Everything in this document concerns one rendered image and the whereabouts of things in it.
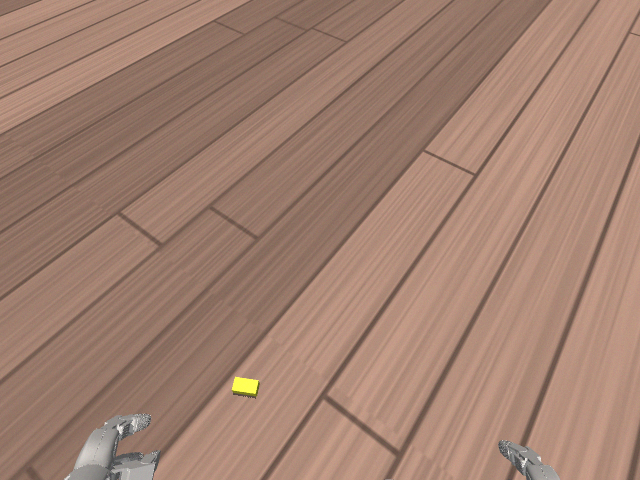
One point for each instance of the small box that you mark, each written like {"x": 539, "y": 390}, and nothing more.
{"x": 245, "y": 386}

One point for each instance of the right robot hand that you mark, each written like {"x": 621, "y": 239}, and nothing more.
{"x": 527, "y": 461}

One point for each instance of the left robot hand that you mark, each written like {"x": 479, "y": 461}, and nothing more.
{"x": 101, "y": 446}

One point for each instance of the left robot arm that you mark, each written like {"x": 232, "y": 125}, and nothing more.
{"x": 90, "y": 472}

